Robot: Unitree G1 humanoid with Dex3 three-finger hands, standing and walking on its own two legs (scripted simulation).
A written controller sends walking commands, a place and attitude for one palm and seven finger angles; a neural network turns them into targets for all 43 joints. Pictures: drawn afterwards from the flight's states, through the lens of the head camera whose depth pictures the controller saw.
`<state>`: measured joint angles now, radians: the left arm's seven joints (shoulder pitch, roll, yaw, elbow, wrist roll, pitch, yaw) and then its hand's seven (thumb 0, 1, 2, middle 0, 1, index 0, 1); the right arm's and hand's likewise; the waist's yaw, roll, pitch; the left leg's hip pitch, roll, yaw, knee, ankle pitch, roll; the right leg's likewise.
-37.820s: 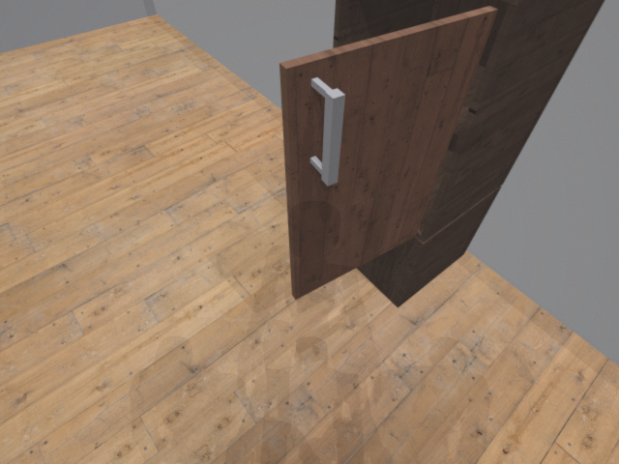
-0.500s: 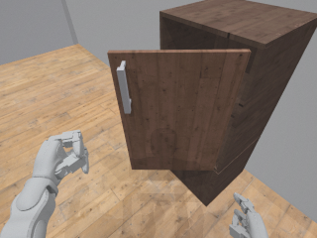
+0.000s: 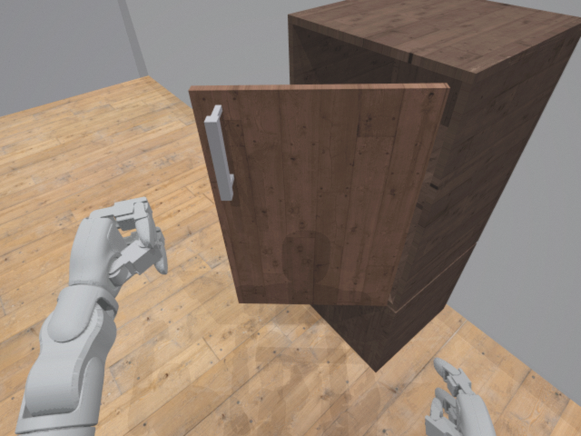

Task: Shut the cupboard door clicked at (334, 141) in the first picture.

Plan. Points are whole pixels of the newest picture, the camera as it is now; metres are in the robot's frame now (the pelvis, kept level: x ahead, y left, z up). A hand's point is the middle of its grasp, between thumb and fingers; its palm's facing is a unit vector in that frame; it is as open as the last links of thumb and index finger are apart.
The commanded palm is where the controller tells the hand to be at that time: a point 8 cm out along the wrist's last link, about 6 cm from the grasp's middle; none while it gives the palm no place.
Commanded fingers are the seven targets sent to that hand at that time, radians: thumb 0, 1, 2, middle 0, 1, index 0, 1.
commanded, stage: bring the fist close to the handle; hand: left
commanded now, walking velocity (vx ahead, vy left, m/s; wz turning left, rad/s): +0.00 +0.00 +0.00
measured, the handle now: (222, 154) +0.50 +0.18 +0.15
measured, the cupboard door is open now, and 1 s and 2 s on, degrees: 49 49 42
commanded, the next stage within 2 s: push the door shut along its arc in 1.14 s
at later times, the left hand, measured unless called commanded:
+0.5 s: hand (213, 214) +0.35 +0.15 +0.16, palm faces +0.06 -1.00 -0.01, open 3.1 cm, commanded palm +0.33 +0.20 +0.16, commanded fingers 0.00 0.90 0.90 -1.30 -1.50 -1.30 -1.50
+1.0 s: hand (237, 189) +0.40 +0.13 +0.16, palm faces +0.11 -0.99 -0.01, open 3.1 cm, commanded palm +0.36 +0.17 +0.16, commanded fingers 0.00 0.90 0.90 -1.30 -1.50 -1.30 -1.50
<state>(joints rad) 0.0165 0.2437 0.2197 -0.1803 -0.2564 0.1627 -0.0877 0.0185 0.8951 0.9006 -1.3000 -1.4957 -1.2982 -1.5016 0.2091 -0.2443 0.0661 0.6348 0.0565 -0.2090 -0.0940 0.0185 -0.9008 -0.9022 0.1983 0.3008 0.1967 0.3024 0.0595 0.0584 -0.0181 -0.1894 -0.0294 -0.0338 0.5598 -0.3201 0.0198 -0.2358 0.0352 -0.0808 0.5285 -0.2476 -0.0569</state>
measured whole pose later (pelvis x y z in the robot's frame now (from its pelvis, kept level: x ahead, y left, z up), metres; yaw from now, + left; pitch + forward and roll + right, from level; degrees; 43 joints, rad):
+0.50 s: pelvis +0.01 +0.01 +0.00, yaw -1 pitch -1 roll +0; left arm -0.23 0.17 0.10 0.02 -0.20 0.26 0.01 0.02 0.90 0.90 -1.30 -1.50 -1.30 -1.50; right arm 0.19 -0.23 0.06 0.63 0.05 -0.11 -0.07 0.02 -0.90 -0.90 0.20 0.30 0.20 0.30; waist 0.04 0.06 -0.03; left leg -0.19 -0.05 -0.01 0.53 -0.32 0.04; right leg -0.26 0.02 -0.05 0.54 -0.26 -0.04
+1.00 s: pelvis +0.01 +0.01 +0.00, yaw -3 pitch +0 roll +0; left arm -0.42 0.13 0.13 0.29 -0.13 0.15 0.11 0.02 0.90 0.90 -1.30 -1.50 -1.29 -1.50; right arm 0.26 -0.23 0.03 0.64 0.04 -0.04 -0.06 0.02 -0.90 -0.90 0.20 0.30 0.20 0.30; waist 0.01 0.04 -0.03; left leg -0.19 -0.03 0.02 0.50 -0.31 0.03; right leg -0.27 0.04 -0.02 0.51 -0.24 -0.05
